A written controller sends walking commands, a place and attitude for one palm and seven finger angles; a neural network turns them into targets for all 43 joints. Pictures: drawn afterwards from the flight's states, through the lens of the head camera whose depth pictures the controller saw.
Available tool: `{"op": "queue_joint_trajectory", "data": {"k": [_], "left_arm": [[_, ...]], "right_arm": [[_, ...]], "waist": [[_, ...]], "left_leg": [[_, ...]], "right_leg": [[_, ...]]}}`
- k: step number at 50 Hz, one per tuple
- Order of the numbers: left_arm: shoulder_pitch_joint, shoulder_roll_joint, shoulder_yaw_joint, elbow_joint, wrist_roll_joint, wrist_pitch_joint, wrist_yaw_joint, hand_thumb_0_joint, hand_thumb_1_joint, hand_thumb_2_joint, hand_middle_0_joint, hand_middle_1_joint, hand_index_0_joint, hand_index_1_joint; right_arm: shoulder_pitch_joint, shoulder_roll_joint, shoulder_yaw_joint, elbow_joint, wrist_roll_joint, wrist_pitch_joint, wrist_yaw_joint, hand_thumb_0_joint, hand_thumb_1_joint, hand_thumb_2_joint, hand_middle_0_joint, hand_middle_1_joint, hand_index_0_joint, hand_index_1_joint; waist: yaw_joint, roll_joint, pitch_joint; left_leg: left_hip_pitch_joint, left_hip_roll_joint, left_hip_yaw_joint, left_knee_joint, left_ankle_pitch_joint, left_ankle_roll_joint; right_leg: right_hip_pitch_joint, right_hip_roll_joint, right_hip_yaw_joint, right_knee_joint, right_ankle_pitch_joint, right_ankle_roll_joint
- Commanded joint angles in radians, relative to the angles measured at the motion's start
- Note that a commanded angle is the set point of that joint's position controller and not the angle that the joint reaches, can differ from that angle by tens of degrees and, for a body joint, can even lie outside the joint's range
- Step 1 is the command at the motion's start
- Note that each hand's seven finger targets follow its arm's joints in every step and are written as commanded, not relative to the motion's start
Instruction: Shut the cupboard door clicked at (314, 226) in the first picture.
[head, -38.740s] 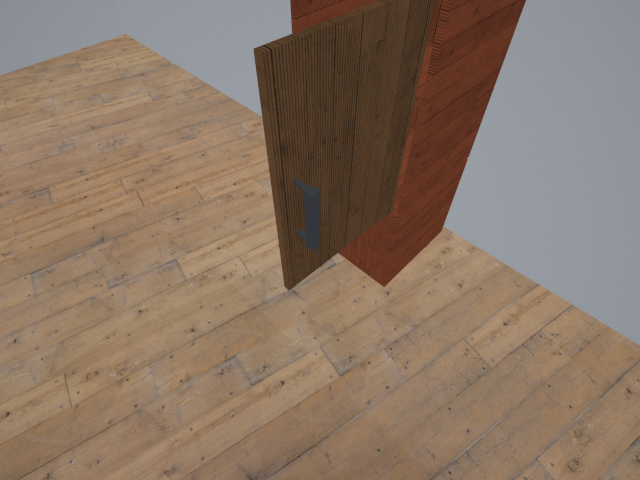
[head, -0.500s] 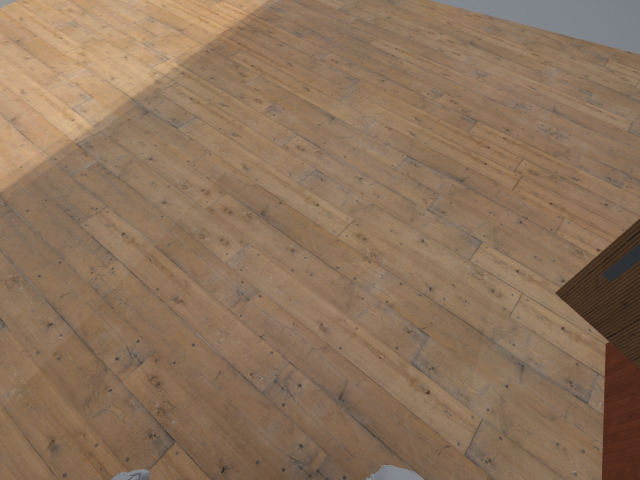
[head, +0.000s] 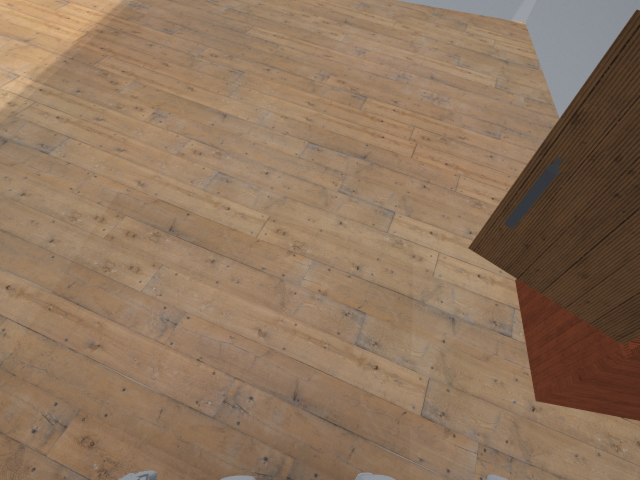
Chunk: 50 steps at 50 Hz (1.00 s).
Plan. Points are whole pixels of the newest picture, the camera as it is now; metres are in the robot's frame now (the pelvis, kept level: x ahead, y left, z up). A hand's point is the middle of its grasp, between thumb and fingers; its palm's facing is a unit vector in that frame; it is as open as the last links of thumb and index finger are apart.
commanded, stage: turn to face it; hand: left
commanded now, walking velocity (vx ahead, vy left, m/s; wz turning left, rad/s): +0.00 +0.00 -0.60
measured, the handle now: (533, 193) +0.67 -0.40 -0.07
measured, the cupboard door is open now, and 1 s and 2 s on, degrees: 60 60 60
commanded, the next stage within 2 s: take the last steps up to it in 0.98 s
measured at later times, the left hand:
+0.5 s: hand (224, 454) +0.16 +0.13 -0.14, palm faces -0.29 -0.91 -0.29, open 7.3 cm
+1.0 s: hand (217, 424) +0.20 +0.15 -0.16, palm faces -0.48 -0.86 -0.20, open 7.3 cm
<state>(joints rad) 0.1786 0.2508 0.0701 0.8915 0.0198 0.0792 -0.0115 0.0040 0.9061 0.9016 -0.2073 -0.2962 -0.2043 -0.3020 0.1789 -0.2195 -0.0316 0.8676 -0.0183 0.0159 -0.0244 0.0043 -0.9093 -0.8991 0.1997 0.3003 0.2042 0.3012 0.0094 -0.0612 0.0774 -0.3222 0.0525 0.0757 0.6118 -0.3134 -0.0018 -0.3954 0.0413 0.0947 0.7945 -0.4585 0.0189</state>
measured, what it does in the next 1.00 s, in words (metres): steps on the spot, turning right: right foot, then left foot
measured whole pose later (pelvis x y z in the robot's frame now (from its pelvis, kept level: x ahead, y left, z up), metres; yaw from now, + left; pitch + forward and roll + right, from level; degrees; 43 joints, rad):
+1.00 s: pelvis +0.04 +0.01 +0.02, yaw -32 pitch +1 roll -3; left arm 0.19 0.27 0.08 0.93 0.03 0.08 -0.02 0.00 0.91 0.90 -0.20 -0.30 -0.20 -0.30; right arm 0.22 -0.18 -0.01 0.90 -0.03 0.01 -0.04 0.00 -0.91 -0.90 0.20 0.30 0.21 0.30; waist 0.01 -0.03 0.07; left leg -0.24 0.08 0.12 0.48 -0.25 0.03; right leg -0.45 0.00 0.02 1.05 -0.42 0.04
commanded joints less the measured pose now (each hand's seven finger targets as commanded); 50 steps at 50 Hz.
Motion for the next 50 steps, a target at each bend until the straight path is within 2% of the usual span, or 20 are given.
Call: {"op": "queue_joint_trajectory", "data": {"k": [1, 4, 13, 16, 17, 18, 19, 20, 21, 22, 25, 31, 34, 37, 38, 39, 40, 43, 45, 50], "left_arm": [[-0.026, 0.11, 0.042, -0.087, 0.007, -0.026, -0.016, 0.0, 0.9, 0.9, -0.2, -0.3, -0.2, -0.3], [-0.037, 0.078, 0.029, -0.08, 0.0, -0.023, -0.028, 0.0, 0.9, 0.9, -0.2, -0.3, -0.2, -0.3], [-0.094, 0.053, 0.016, -0.1, 0.001, -0.026, -0.033, 0.0, 0.9, 0.9, -0.2, -0.3, -0.2, -0.3], [0.017, 0.083, 0.025, -0.066, 0.001, -0.039, -0.027, 0.0, 0.9, 0.9, -0.2, -0.3, -0.2, -0.3], [0.107, 0.165, 0.037, -0.039, 0.008, -0.052, -0.018, 0.0, 0.9, 0.9, -0.2, -0.3, -0.2, -0.3], [0.164, 0.275, 0.06, -0.023, 0.011, -0.064, -0.001, 0.0, 0.9, 0.9, -0.2, -0.3, -0.2, -0.3], [0.173, 0.282, 0.057, -0.018, -0.006, -0.058, 0.012, 0.0, 0.9, 0.9, -0.2, -0.3, -0.2, -0.3], [0.118, 0.248, 0.05, -0.036, -0.005, -0.055, 0.017, 0.0, 0.9, 0.9, -0.2, -0.3, -0.2, -0.3], [0.055, 0.224, 0.052, -0.051, -0.001, -0.058, 0.023, 0.0, 0.9, 0.9, -0.2, -0.3, -0.2, -0.3], [0.012, 0.188, 0.04, -0.061, -0.004, -0.057, 0.024, 0.0, 0.9, 0.9, -0.2, -0.3, -0.2, -0.3], [-0.019, 0.165, 0.03, -0.079, -0.002, -0.063, 0.021, 0.0, 0.9, 0.9, -0.2, -0.3, -0.2, -0.3], [0.032, 0.182, 0.037, -0.063, 0.008, -0.06, 0.015, 0.0, 0.9, 0.9, -0.2, -0.3, -0.2, -0.3], [0.027, 0.19, 0.044, -0.059, 0.011, -0.055, 0.015, 0.0, 0.9, 0.9, -0.2, -0.3, -0.2, -0.3], [-0.025, 0.16, 0.039, -0.065, -0.002, -0.046, 0.016, 0.0, 0.9, 0.9, -0.2, -0.3, -0.2, -0.3], [-0.007, 0.106, 0.028, -0.074, -0.01, -0.042, 0.012, 0.0, 0.9, 0.9, -0.2, -0.3, -0.2, -0.3], [0.012, 0.062, 0.018, -0.085, -0.014, -0.04, 0.005, 0.0, 0.9, 0.9, -0.2, -0.3, -0.2, -0.3], [-0.007, 0.094, 0.023, -0.087, -0.003, -0.034, 0.006, 0.0, 0.9, 0.9, -0.2, -0.3, -0.2, -0.3], [0.032, 0.102, 0.034, -0.039, 0.008, -0.028, -0.01, 0.0, 0.9, 0.9, -0.2, -0.3, -0.2, -0.3], [0.037, 0.075, 0.03, -0.027, 0.004, -0.025, -0.012, 0.0, 0.9, 0.9, -0.2, -0.3, -0.2, -0.3], [-0.006, 0.041, 0.014, -0.023, 0.0, -0.022, -0.011, 0.0, 0.9, 0.9, -0.2, -0.3, -0.2, -0.3]], "right_arm": [[0.051, -0.202, -0.036, -0.064, -0.016, -0.027, -0.024, 0.0, -0.9, -0.9, 0.2, 0.3, 0.2, 0.3], [0.073, -0.183, -0.035, -0.056, -0.013, -0.026, -0.027, 0.0, -0.9, -0.9, 0.2, 0.3, 0.2, 0.3], [0.111, -0.218, -0.061, -0.014, -0.013, -0.013, -0.007, 0.0, -0.9, -0.9, 0.2, 0.3, 0.2, 0.3], [0.064, -0.228, -0.07, -0.017, -0.003, -0.009, -0.001, 0.0, -0.9, -0.9, 0.2, 0.3, 0.2, 0.3], [0.061, -0.188, -0.064, -0.03, 0.009, -0.007, 0.007, 0.0, -0.9, -0.9, 0.2, 0.3, 0.2, 0.3], [0.008, -0.101, -0.039, -0.086, 0.006, -0.004, 0.012, 0.0, -0.9, -0.9, 0.2, 0.3, 0.2, 0.3], [-0.008, -0.142, -0.041, -0.086, 0.007, 0.015, -0.002, 0.0, -0.9, -0.9, 0.2, 0.3, 0.2, 0.3], [-0.024, -0.127, -0.041, -0.085, 0.008, 0.019, 0.0, 0.0, -0.9, -0.9, 0.2, 0.3, 0.2, 0.3], [-0.006, -0.123, -0.042, -0.071, 0.004, 0.018, -0.003, 0.0, -0.9, -0.9, 0.2, 0.3, 0.2, 0.3], [-0.011, -0.15, -0.047, -0.054, 0.001, 0.019, -0.001, 0.0, -0.9, -0.9, 0.2, 0.3, 0.2, 0.3], [0.022, -0.129, -0.044, -0.029, 0.0, 0.022, 0.011, 0.0, -0.9, -0.9, 0.2, 0.3, 0.2, 0.3], [-0.024, -0.113, -0.041, -0.052, 0.004, 0.017, 0.007, 0.0, -0.9, -0.9, 0.2, 0.3, 0.2, 0.3], [-0.016, -0.107, -0.037, -0.055, 0.011, 0.005, 0.0, 0.0, -0.9, -0.9, 0.2, 0.3, 0.2, 0.3], [0.106, -0.121, -0.036, -0.014, 0.015, -0.013, -0.01, 0.0, -0.9, -0.9, 0.2, 0.3, 0.2, 0.3], [0.125, -0.184, -0.045, -0.011, 0.009, -0.023, -0.013, 0.0, -0.9, -0.9, 0.2, 0.3, 0.2, 0.3], [0.138, -0.274, -0.059, -0.023, -0.005, -0.025, -0.016, 0.0, -0.9, -0.9, 0.2, 0.3, 0.2, 0.3], [0.129, -0.273, -0.054, -0.031, -0.011, -0.015, -0.019, 0.0, -0.9, -0.9, 0.2, 0.3, 0.2, 0.3], [0.027, -0.182, -0.024, -0.052, -0.013, -0.023, -0.027, 0.0, -0.9, -0.9, 0.2, 0.3, 0.2, 0.3], [0.036, -0.165, -0.022, -0.04, -0.013, -0.024, -0.029, 0.0, -0.9, -0.9, 0.2, 0.3, 0.2, 0.3], [0.123, -0.167, -0.032, 0.015, -0.009, -0.023, -0.026, 0.0, -0.9, -0.9, 0.2, 0.3, 0.2, 0.3]], "waist": [[-0.009, 0.274, -0.09], [-0.02, 0.241, -0.117], [-0.05, 0.294, -0.109], [0.021, 0.217, -0.148], [0.063, 0.014, -0.198], [0.09, -0.288, -0.163], [0.085, -0.226, -0.156], [0.059, -0.139, -0.086], [0.028, -0.259, -0.098], [0.017, -0.238, -0.078], [-0.015, -0.111, -0.119], [0.007, -0.07, -0.106], [0.005, -0.082, -0.115], [-0.056, -0.058, -0.141], [-0.055, 0.121, -0.158], [-0.052, 0.384, -0.146], [-0.056, 0.304, -0.111], [0.001, 0.253, -0.077], [0.004, 0.24, -0.093], [-0.031, 0.237, -0.128]], "left_leg": [[0.175, 0.331, -0.245, -0.287, 0.506, 0.131], [0.285, 0.275, -0.087, -0.222, 0.671, 0.116], [0.252, 0.315, 0.017, -0.179, 0.527, 0.112], [0.139, 0.288, 0.081, -0.017, 0.407, 0.035], [0.009, 0.214, 0.136, 0.173, 0.233, -0.022], [-0.276, 0.042, 0.14, 0.427, -0.324, -0.079], [-0.293, 0.05, -0.023, 0.544, -0.343, -0.07], [-0.325, 0.068, -0.065, 0.581, -0.258, -0.064], [-0.353, 0.074, -0.075, 0.592, -0.213, -0.07], [-0.328, 0.079, -0.087, 0.598, -0.144, -0.078], [-0.224, 0.055, -0.061, 0.508, -0.056, -0.09], [-0.185, 0.013, -0.059, 0.308, -0.086, -0.088], [-0.099, -0.011, -0.057, 0.149, -0.111, -0.074], [0.174, -0.015, -0.061, -0.165, 0.108, -0.06], [0.275, 0.13, -0.214, -0.286, 0.11, -0.018], [0.295, 0.361, -0.443, -0.347, 0.242, 0.084], [0.178, 0.42, -0.443, -0.345, 0.269, 0.153], [0.134, 0.293, -0.251, -0.311, 0.414, 0.136], [0.193, 0.243, -0.153, -0.282, 0.512, 0.123], [0.272, 0.252, -0.103, -0.256, 0.573, 0.14]], "right_leg": [[-0.177, -0.054, -0.041, 0.405, -0.051, 0.028], [-0.188, -0.063, -0.094, 0.358, 0.0, 0.043], [-0.011, -0.056, -0.193, -0.024, 0.02, 0.016], [0.229, -0.048, -0.194, -0.311, 0.256, -0.017], [0.399, -0.169, -0.039, -0.421, 0.41, -0.061], [0.473, -0.402, 0.313, -0.446, 0.791, -0.168], [0.386, -0.452, 0.321, -0.458, 0.804, -0.24], [0.333, -0.405, 0.252, -0.468, 0.678, -0.242], [0.33, -0.357, 0.272, -0.48, 0.592, -0.221], [0.289, -0.315, 0.216, -0.477, 0.563, -0.2], [0.232, -0.245, 0.117, -0.448, 0.561, -0.179], [0.233, -0.249, 0.216, -0.462, 0.445, -0.212], [0.217, -0.253, 0.262, -0.423, 0.522, -0.216], [0.067, -0.179, 0.226, -0.32, 0.462, -0.126], [-0.052, -0.07, 0.135, -0.2, 0.269, -0.069], [-0.167, 0.038, -0.021, 0.021, -0.089, -0.011], [-0.124, -0.007, -0.016, 0.19, -0.149, -0.008], [-0.137, -0.045, -0.038, 0.359, -0.021, 0.016], [-0.138, -0.045, -0.052, 0.341, 0.023, 0.028], [-0.102, -0.056, -0.1, 0.199, 0.038, 0.033]]}}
